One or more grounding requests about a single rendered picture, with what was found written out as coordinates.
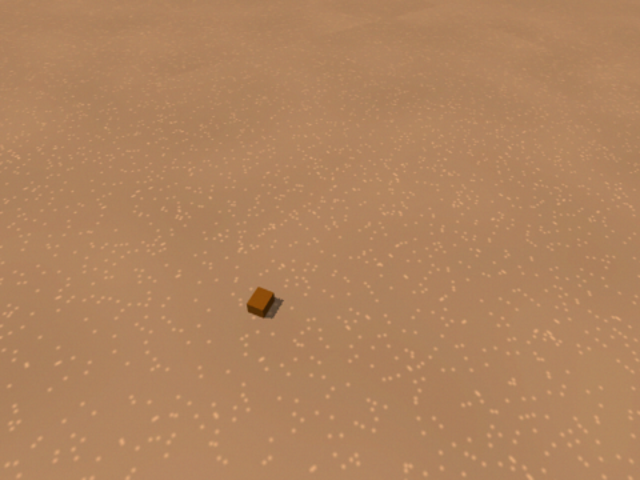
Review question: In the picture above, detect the small box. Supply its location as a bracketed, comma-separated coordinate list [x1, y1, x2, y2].
[247, 287, 275, 318]

